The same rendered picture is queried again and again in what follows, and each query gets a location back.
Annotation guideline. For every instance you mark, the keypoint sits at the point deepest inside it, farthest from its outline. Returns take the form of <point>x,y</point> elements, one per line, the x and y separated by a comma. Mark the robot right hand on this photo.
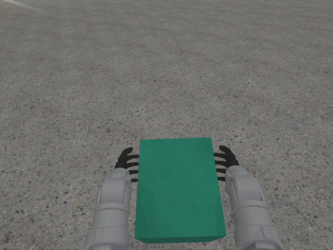
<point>230,160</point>

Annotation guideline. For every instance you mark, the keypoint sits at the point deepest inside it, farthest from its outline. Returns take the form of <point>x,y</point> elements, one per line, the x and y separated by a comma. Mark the robot left hand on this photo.
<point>124,158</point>

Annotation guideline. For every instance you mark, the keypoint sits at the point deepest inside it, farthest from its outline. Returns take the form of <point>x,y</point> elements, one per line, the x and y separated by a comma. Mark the right robot forearm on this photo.
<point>253,227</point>

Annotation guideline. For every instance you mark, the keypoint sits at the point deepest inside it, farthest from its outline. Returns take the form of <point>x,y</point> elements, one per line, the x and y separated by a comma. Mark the carton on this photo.
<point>178,196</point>

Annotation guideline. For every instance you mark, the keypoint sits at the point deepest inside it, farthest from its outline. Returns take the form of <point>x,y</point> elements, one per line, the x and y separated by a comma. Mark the left robot forearm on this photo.
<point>109,228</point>

